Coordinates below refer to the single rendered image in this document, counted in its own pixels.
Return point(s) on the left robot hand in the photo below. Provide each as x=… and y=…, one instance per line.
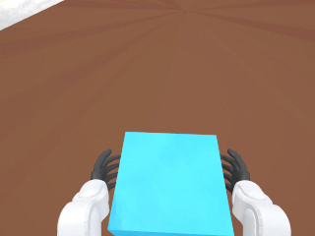
x=101, y=169

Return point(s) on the carton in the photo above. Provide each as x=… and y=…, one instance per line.
x=170, y=185

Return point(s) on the right robot forearm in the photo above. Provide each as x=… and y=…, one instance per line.
x=256, y=211

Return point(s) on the left robot forearm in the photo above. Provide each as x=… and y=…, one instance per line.
x=83, y=216

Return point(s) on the right robot hand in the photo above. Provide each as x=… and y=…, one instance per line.
x=238, y=170

